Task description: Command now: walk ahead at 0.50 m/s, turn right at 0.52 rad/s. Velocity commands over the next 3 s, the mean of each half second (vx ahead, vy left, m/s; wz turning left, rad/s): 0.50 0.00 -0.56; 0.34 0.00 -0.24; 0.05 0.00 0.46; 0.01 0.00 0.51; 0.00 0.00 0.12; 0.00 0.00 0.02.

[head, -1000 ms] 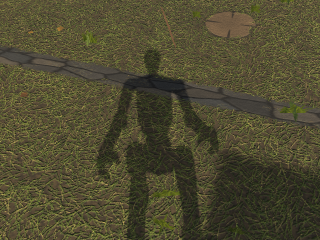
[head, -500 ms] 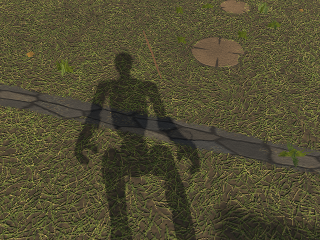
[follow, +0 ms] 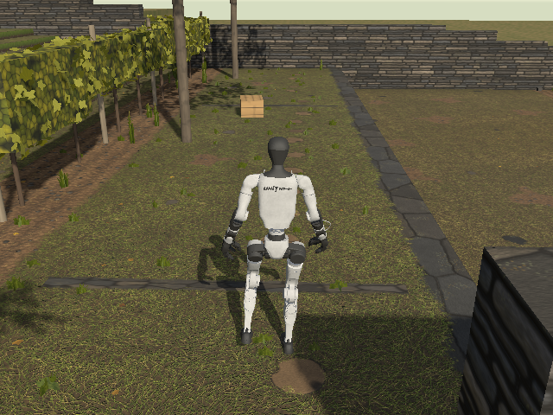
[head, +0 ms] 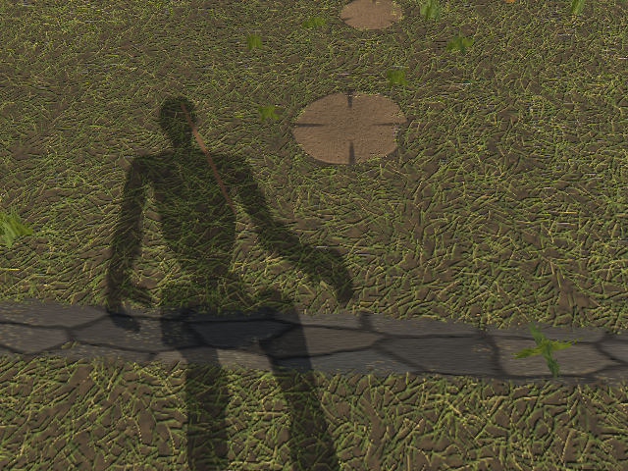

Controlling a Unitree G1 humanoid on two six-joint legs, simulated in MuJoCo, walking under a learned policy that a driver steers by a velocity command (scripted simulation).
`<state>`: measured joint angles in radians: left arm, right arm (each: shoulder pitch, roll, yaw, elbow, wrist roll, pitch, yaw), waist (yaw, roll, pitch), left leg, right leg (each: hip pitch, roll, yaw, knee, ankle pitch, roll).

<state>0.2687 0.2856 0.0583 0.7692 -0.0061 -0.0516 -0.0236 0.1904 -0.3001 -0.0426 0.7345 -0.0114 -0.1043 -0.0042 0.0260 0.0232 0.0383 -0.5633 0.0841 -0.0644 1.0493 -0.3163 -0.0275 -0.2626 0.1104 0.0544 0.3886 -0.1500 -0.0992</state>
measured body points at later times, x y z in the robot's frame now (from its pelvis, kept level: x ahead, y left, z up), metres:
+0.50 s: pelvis +0.28 +0.05 +0.00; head +0.31 +0.05 +0.45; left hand +0.49 +0.27 -0.10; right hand +0.28 -0.25 -0.11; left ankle +0.30 +0.15 -0.74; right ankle +0.27 -0.11 -0.66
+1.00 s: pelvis +0.47 -0.09 +0.00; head +0.50 -0.12 +0.45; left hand +0.71 +0.08 -0.10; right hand +0.44 -0.39 -0.13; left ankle +0.55 +0.06 -0.67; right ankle +0.48 -0.19 -0.74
